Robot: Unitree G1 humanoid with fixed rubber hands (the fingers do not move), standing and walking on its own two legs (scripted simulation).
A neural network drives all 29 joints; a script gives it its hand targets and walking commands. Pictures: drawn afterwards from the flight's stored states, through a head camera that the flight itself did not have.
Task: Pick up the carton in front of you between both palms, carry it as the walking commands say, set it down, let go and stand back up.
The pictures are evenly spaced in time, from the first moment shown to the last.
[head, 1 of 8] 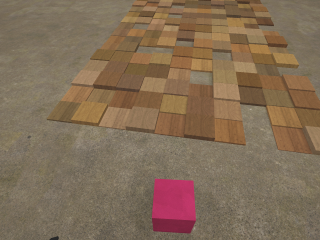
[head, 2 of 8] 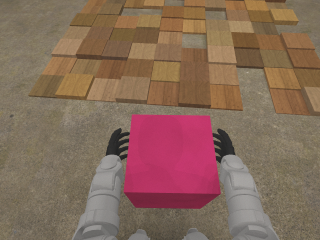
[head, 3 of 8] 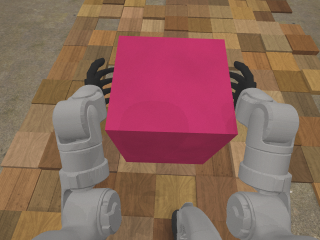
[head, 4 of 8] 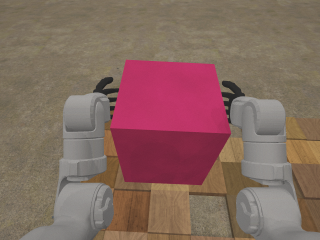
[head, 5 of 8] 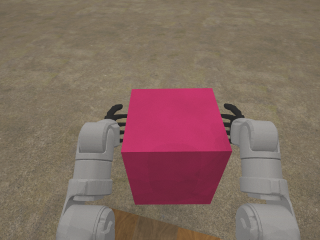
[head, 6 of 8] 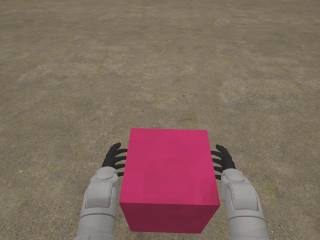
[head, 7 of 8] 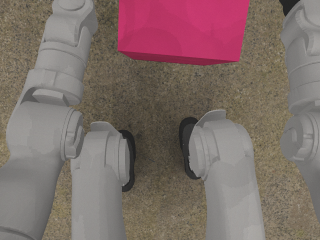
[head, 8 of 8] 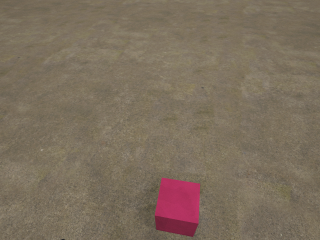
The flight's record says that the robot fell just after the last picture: no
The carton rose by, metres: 0.79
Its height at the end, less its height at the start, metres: +0.00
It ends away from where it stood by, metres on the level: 6.41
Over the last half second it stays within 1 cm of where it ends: yes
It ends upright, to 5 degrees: yes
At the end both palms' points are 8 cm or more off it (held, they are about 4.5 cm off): yes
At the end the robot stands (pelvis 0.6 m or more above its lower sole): yes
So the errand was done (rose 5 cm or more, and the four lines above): yes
